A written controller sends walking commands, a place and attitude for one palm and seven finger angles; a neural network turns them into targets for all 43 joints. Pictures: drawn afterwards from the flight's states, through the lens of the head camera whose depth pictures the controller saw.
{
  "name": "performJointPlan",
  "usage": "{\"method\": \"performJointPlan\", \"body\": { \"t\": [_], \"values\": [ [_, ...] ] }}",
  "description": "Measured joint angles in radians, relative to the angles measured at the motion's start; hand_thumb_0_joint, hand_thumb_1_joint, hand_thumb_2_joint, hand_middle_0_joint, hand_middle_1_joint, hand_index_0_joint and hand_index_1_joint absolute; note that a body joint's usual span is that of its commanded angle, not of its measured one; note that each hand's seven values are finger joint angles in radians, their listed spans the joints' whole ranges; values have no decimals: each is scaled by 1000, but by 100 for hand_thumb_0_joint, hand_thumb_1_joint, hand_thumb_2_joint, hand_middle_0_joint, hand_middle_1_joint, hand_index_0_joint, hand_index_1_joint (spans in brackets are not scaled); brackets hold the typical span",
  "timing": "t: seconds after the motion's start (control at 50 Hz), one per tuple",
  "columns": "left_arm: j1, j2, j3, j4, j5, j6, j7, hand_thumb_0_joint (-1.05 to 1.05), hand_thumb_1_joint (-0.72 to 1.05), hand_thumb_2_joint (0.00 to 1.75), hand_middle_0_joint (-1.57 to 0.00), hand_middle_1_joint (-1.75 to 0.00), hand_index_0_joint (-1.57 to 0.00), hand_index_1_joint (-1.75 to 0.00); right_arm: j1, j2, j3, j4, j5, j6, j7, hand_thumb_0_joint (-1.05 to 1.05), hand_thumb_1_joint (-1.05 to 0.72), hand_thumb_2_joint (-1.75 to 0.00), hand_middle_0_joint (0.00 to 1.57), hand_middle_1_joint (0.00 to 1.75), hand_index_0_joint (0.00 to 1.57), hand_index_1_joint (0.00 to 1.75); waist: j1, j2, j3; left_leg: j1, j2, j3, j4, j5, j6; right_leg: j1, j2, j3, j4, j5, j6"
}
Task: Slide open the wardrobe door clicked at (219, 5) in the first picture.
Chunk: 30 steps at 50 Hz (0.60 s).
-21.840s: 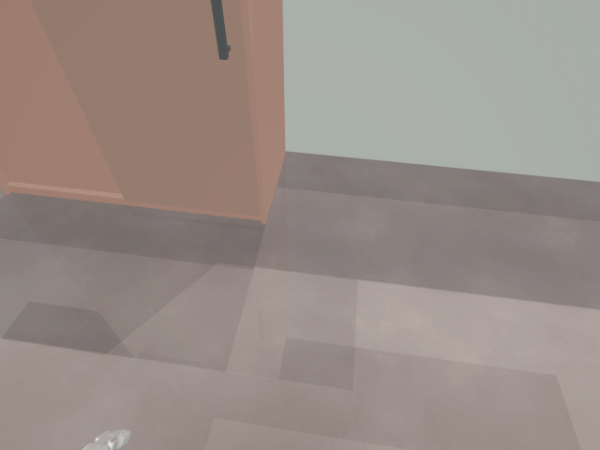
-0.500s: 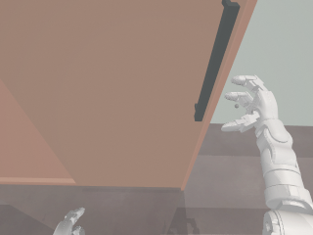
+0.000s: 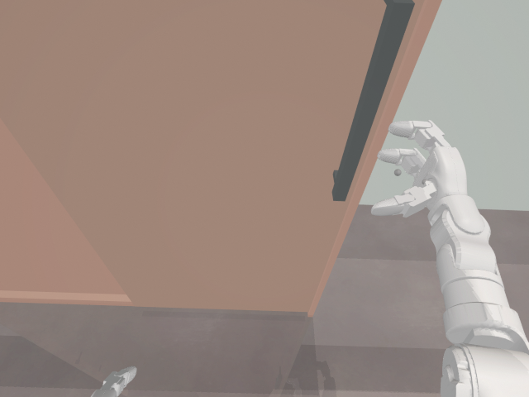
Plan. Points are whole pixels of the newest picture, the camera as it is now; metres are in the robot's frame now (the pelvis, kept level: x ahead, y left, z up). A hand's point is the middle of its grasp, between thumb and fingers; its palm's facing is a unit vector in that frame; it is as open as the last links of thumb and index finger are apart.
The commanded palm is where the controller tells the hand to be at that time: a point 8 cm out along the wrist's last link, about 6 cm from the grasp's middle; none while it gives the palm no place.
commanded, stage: feel for the door with the fingertips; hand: right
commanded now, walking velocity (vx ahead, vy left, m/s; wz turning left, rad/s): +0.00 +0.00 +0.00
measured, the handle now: (359, 115) +0.50 -0.09 +0.18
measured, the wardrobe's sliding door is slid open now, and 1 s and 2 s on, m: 0.00 0.00 0.00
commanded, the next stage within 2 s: slide the fingers in behind the handle in 0.88 s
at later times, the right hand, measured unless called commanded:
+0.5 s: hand (377, 164) +0.43 -0.12 +0.15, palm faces -0.05 +1.00 -0.01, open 14.0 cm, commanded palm +0.41 -0.17 +0.14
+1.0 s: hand (371, 153) +0.46 -0.11 +0.15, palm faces -0.07 +1.00 -0.01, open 13.9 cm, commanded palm +0.43 -0.17 +0.14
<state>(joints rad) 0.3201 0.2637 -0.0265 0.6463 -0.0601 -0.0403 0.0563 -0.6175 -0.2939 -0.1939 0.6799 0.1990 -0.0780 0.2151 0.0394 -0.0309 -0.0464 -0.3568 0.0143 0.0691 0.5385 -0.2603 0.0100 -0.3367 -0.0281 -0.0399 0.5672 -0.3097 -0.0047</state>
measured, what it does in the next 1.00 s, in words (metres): stands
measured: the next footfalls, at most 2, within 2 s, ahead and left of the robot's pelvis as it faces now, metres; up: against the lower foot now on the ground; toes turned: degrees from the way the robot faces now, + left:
none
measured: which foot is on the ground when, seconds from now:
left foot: down 0.00-1.00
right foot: down 0.00-1.00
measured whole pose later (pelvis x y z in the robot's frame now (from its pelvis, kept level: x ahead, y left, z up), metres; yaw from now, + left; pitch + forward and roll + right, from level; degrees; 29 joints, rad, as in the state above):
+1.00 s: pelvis +0.00 +0.01 +0.00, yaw +1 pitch +6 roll +0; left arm 0.32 0.25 -0.02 0.66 -0.04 -0.03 0.04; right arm -0.77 -0.27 -0.21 0.86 0.14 -0.15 0.13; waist 0.07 -0.03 -0.05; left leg -0.40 0.01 0.06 0.55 -0.26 0.02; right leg -0.37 -0.04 -0.05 0.57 -0.31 0.00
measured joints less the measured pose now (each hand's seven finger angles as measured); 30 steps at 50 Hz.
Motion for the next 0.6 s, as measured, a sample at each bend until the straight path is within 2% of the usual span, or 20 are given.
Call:
{"method": "performJointPlan", "body": {
  "t": [0.14, 0.28, 0.44, 0.6],
  "values": [
    [-13, -7, 3, 1, 5, -2, -11, 1, 91, 90, -20, -30, -20, -30, 13, 52, 23, -25, -18, 9, -49, -1, 50, -30, 30, 120, 30, 120, 6, 3, -5, 0, 0, -4, 6, -4, 0, 4, 0, -4, 1, -3, 0],
    [-30, -22, 1, -10, 10, -2, -14, 1, 91, 90, -20, -30, -20, -30, 22, 76, 40, -53, -38, 1, -94, -1, 50, -30, 30, 120, 30, 120, 3, 1, 0, 7, -4, -9, 3, -4, 2, 15, -4, -9, -6, -2, 3],
    [-44, -28, -9, -7, 11, 13, -7, 1, 91, 90, -21, -30, -20, -30, -28, 57, 24, 4, -43, 19, -102, -1, 50, -30, 30, 120, 30, 120, 4, 3, 3, 9, -7, -5, -3, -2, 7, 18, -6, -4, -16, 3, 7],
    [-26, -16, 0, -1, 10, 16, -10, 1, 91, 90, -21, -30, -20, -30, -48, 48, 18, 33, -33, -3, -78, -1, 50, -30, 30, 120, 30, 120, 3, 3, -1, 3, -8, 0, -3, -4, 9, 9, -7, 0, -14, 2, 9]
  ]
}}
